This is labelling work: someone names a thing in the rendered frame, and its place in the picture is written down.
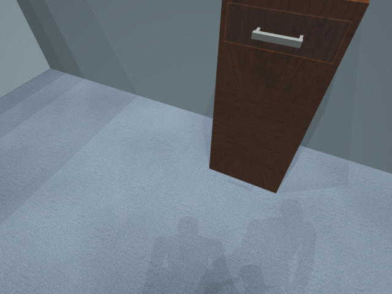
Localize drawer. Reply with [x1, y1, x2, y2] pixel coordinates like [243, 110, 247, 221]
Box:
[225, 2, 350, 62]

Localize cabinet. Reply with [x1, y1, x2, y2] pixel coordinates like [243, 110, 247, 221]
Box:
[209, 0, 369, 193]

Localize handle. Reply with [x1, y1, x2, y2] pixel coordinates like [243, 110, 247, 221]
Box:
[251, 27, 303, 48]

